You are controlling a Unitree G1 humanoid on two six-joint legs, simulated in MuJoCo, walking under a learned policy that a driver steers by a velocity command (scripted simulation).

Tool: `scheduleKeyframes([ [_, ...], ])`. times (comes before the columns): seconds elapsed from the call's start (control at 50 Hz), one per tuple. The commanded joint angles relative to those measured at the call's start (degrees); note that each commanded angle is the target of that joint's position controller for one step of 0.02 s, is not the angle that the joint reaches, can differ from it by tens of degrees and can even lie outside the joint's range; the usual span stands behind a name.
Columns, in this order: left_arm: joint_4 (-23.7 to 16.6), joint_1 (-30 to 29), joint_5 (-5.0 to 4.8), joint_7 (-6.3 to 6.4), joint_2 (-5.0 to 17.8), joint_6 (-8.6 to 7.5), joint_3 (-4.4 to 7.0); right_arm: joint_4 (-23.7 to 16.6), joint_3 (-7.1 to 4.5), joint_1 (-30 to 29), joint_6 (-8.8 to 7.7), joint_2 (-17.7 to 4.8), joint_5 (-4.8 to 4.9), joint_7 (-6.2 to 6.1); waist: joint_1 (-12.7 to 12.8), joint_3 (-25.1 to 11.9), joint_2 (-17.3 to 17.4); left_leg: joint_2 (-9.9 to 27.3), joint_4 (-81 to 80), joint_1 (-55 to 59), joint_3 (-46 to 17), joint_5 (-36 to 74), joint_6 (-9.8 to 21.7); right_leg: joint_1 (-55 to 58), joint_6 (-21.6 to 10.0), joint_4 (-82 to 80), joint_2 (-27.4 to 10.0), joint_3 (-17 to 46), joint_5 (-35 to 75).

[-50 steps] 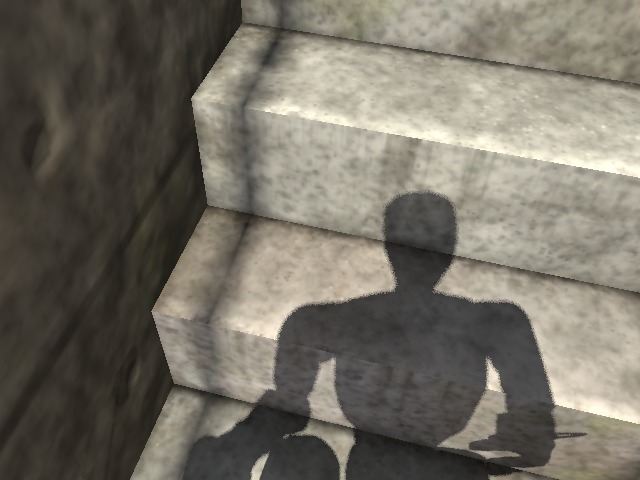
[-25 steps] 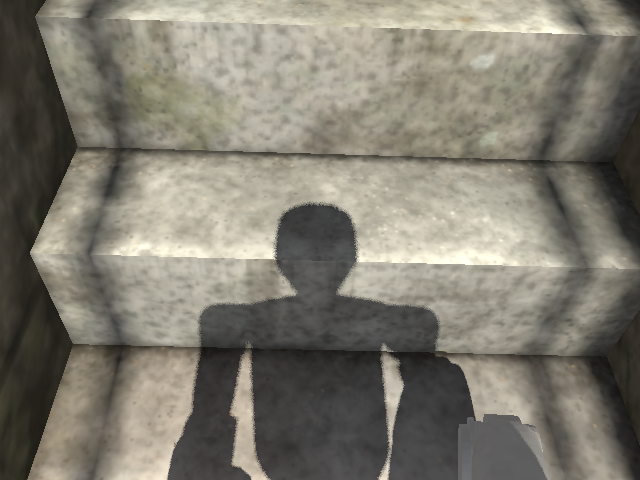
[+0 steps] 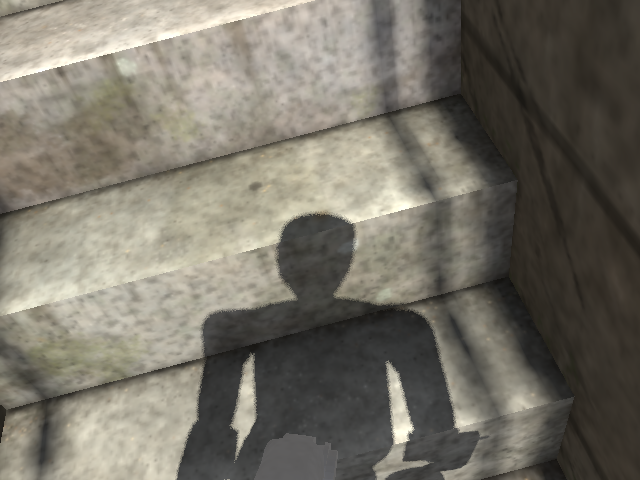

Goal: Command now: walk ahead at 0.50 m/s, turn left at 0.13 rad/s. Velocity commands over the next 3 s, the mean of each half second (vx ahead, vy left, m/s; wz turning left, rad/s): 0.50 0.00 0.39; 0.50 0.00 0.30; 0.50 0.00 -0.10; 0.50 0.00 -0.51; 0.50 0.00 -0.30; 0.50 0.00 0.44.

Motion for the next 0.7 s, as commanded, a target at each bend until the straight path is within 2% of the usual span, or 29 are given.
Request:
scheduleKeyframes([
  [0.02, -5.68, -2.64, 0.27, 1.43, 9.60, -0.33, 1.44, -5.84, -1.77, -1.12, 0.46, -7.56, -0.58, -0.50, -0.57, 3.28, -15.90, 3.37, -4.42, -7.72, 1.11, -2.32, -3.09, 2.01, -9.79, -15.11, -9.91, -2.39, 41.91],
  [0.04, -3.76, 1.18, -0.49, 2.91, 12.16, 0.08, 2.45, -5.24, -2.13, -0.31, 0.73, -8.56, -1.25, -0.69, -0.24, -1.35, -14.22, 4.84, -10.19, -4.27, 5.03, 0.21, -3.44, 3.55, -9.76, -19.68, -8.84, -3.24, 26.71],
  [0.06, -4.21, 0.58, 0.10, 3.59, 12.66, 0.24, 2.28, -5.95, -1.82, -0.89, 1.64, -7.14, -0.91, -0.80, -0.26, -1.00, -15.95, 5.69, -6.94, -3.68, 4.70, -1.84, -4.21, 3.30, -11.15, -22.56, -10.69, -2.07, 31.19],
  [0.08, -4.64, 0.26, 0.21, 3.36, 12.10, -0.12, 2.13, -7.67, -1.47, -3.04, 1.59, -6.93, -0.76, -0.31, 0.32, -1.69, -16.70, 7.48, -7.96, -9.74, 6.43, -6.06, -4.01, 9.59, -12.79, -24.72, -11.36, -0.50, 25.04],
  [0.1, -5.89, -3.35, 0.50, 3.68, 11.99, -0.42, 1.96, -8.37, -1.54, -2.09, 2.19, -7.61, -0.75, 0.12, -1.56, -0.01, -16.23, 8.27, -8.54, -9.18, 6.63, -8.81, -4.34, 9.35, -12.31, -25.83, -11.94, -2.90, 29.75],
  [0.16, -8.56, -5.97, -2.13, 6.08, 15.90, -0.15, 2.88, -13.69, 0.21, -1.45, 2.51, -6.55, -2.53, 2.42, -4.69, -2.42, -10.92, 14.34, -30.52, -6.44, 7.52, -14.10, -1.13, 17.08, -11.01, -26.57, -12.87, -4.96, 30.80],
  [0.18, -9.94, -10.08, -2.05, 6.23, 18.19, 0.19, 3.62, -13.84, -0.26, 1.73, 2.96, -8.61, -3.15, 3.10, -7.41, -5.49, -12.17, 15.53, -38.25, 4.95, 9.51, -14.10, 0.85, 16.17, -10.10, -26.72, -13.09, -8.45, 38.95],
  [0.2, -9.21, -7.97, -2.77, 5.96, 22.16, 1.32, 4.72, -13.50, 0.23, 7.81, 3.34, -9.00, -4.51, 4.40, -8.94, -13.80, -16.86, 10.93, -52.90, 26.40, 9.58, -39.42, 5.89, 12.35, -14.75, -26.04, -15.65, -6.65, 61.19],
  [0.22, -9.42, -7.64, -2.23, 5.01, 21.40, 1.82, 4.94, -12.63, -1.99, 12.17, 3.47, -13.57, -4.00, 4.78, -10.00, -16.94, -16.09, 6.24, -57.66, 34.53, 12.93, -42.34, 6.92, 16.41, -15.56, -15.63, -15.60, -7.16, 83.79],
  [0.24, -10.30, -11.65, -2.92, 3.59, 22.88, 1.82, 5.05, -10.30, -3.46, 22.42, 3.40, -15.43, -3.28, 4.82, -16.18, -21.08, -17.88, 6.06, -71.28, 45.46, 8.55, -31.03, 9.04, 18.12, -13.61, -3.36, -15.22, -7.88, 97.87],
  [0.26, -16.47, -19.73, -5.38, 3.26, 22.66, 1.84, 5.05, -5.55, -4.96, 29.58, 1.90, -20.03, -4.81, 5.92, -19.78, -20.43, -7.08, 4.75, -84.56, 51.52, -0.75, -9.74, 11.64, 10.85, -8.65, 9.03, -10.94, -5.72, 85.14],
  [0.28, -21.97, -21.48, -4.94, 2.06, 16.09, 1.83, 3.74, -3.22, -4.49, 25.71, 0.13, -23.06, -5.77, 4.35, -11.64, -17.74, 21.31, 7.63, -95.23, 55.59, -20.12, 1.29, 13.60, -3.10, -1.84, 26.15, 1.86, -2.52, 17.78],
  [0.3, -25.17, -23.52, -3.89, -0.87, 10.16, 0.48, 1.66, -7.13, -2.35, 17.54, -1.04, -20.18, -7.17, 1.92, -3.83, -17.41, 28.98, 12.42, -100.95, 52.20, -35.21, -3.59, 20.35, -17.59, 0.92, 59.18, 9.88, 3.88, -0.36],
  [0.32, -26.30, -24.94, -3.17, -3.35, 8.10, -0.72, 0.49, -9.19, -0.81, 15.95, -1.24, -16.74, -6.80, -0.08, -1.93, -17.12, 23.70, 12.41, -101.96, 46.80, -34.46, -2.11, 18.39, -22.29, 1.01, 72.63, 9.50, 5.32, -3.15],
  [0.34, -26.77, -24.02, -2.03, -4.38, 9.35, -0.93, 0.35, -9.79, -1.03, 15.18, -1.69, -17.13, -5.65, -0.49, -1.96, -11.93, 15.03, 9.04, -103.32, 39.38, -28.86, -2.31, 15.60, -23.53, 1.11, 74.73, 11.75, 2.02, -1.63],
  [0.36, -24.47, -20.68, -0.80, -4.79, 8.65, 0.13, 0.08, -9.15, -1.34, 12.59, -2.93, -15.62, -3.50, 0.43, 0.54, -5.01, 3.53, 8.19, -98.38, 30.19, -24.34, 0.30, 14.07, -23.87, -0.05, 75.28, 11.55, 2.31, -1.20],
  [0.38, -24.18, -17.55, -1.06, -5.37, 8.23, 0.49, 0.10, -8.28, -0.73, 7.17, -4.11, -13.23, -3.23, 0.92, 4.22, -3.93, 1.18, 8.86, -91.19, 25.00, -23.25, 2.76, 14.54, -23.57, -0.62, 81.73, 12.91, 0.52, 2.14],
  [0.4, -22.21, -13.60, -1.36, -5.46, 6.97, -1.24, -0.69, -7.30, -0.92, 11.59, -4.75, -13.47, -1.99, 0.79, 3.55, -3.95, -5.59, 9.81, -86.62, 26.82, -21.49, -6.19, 13.39, -27.21, -2.51, 80.81, 12.13, 1.70, 6.45],
  [0.44, -23.29, -17.05, -0.74, -4.04, 7.61, -1.85, -0.68, -4.65, -1.96, 17.11, -6.07, -14.39, -2.42, 1.65, 0.78, -2.69, -6.65, 11.70, -94.38, 29.54, -24.72, -13.96, 11.94, -30.43, -3.85, 77.58, 12.13, 2.06, 11.68],
  [0.46, -22.46, -18.33, -0.72, -2.91, 8.97, -0.88, -0.49, -4.93, -2.45, 17.81, -5.27, -15.89, -4.23, 1.26, -0.29, -0.14, -6.23, 14.22, -95.97, 31.28, -27.70, -8.80, 12.80, -34.41, -3.07, 78.20, 12.38, 4.63, 12.72],
  [0.48, -22.02, -18.84, -1.00, -2.80, 9.83, -0.39, -0.23, -6.02, -3.27, 16.85, -4.50, -17.09, -5.62, 0.68, -0.77, -2.35, -6.20, 16.21, -97.66, 35.68, -32.14, -6.90, 13.47, -36.72, -2.73, 81.61, 12.84, 6.90, 13.30],
  [0.5, -23.78, -20.29, -0.54, -1.99, 10.60, -0.21, -0.13, -7.23, -3.67, 18.05, -4.49, -18.21, -6.07, 0.47, -1.53, -3.04, -6.12, 17.29, -99.25, 39.04, -34.03, -6.05, 13.51, -40.45, -1.61, 83.77, 13.28, 8.44, 11.28],
  [0.54, -23.85, -21.60, -1.38, -1.40, 9.14, 1.04, -0.58, -7.91, -3.08, 19.97, -3.73, -16.15, -5.54, 0.46, -2.18, -1.54, -9.87, 17.32, -99.40, 42.37, -31.06, -2.89, 13.53, -46.72, -0.35, 82.34, 12.51, 8.64, 10.49],
  [0.56, -24.38, -22.57, -1.94, -1.00, 7.77, 1.31, -1.18, -8.12, -3.18, 20.32, -3.36, -16.53, -5.21, 0.23, -2.59, -1.60, -10.79, 17.89, -101.12, 43.10, -30.98, -0.53, 13.15, -50.26, 0.55, 85.31, 12.31, 8.84, 7.93],
  [0.58, -25.23, -22.53, -2.27, -0.22, 6.63, 1.93, -1.70, -8.22, -2.82, 21.64, -2.70, -16.54, -4.68, -0.32, -2.76, -0.12, -8.29, 17.38, -103.13, 44.66, -28.50, 3.52, 12.48, -52.94, 1.74, 86.38, 12.02, 7.94, 4.09],
  [0.64, -21.94, -17.67, -3.17, 0.85, 7.72, 3.13, -1.43, -8.51, -1.66, 18.80, -2.46, -13.66, -3.53, -0.13, -1.90, 0.31, -5.43, 16.87, -103.44, 45.45, -21.87, 6.83, 11.53, -55.94, 4.97, 83.62, 9.96, 6.38, 8.08],
  [0.66, -21.82, -18.51, -3.23, 1.37, 6.14, 3.43, -2.21, -8.25, -1.29, 18.97, -2.28, -13.35, -3.06, -0.20, -1.89, -0.25, -5.38, 17.71, -107.98, 45.97, -22.70, 6.60, 11.84, -56.13, 5.74, 76.65, 7.89, 3.92, 8.53],
  [0.68, -20.99, -17.96, -3.82, 1.50, 5.02, 3.96, -1.67, -8.03, -1.41, 16.04, -1.56, -14.77, -4.08, -0.24, -0.66, -2.46, -1.74, 17.85, -108.88, 46.26, -22.94, 12.46, 13.59, -52.72, 6.45, 83.04, 9.46, 0.19, 10.47],
  [0.7, -19.79, -17.45, -4.39, 0.97, 4.95, 3.88, -1.45, -7.47, -1.25, 14.76, -1.22, -13.54, -3.96, 0.01, -0.50, -3.13, -1.52, 17.75, -106.85, 45.48, -21.00, 12.96, 14.22, -51.33, 6.70, 82.14, 8.67, -0.76, 13.99],
])
Next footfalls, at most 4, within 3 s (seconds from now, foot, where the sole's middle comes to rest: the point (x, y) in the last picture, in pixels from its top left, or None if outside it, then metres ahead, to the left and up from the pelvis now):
0.24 left None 0.18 0.18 -0.56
0.96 right None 0.27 -0.03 -0.56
1.34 left None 0.38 0.39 -0.34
1.92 right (315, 387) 0.51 0.08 -0.34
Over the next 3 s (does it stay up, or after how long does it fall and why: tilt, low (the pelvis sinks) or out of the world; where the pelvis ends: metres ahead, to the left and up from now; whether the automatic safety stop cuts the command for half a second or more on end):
stays up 0.68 0.10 0.61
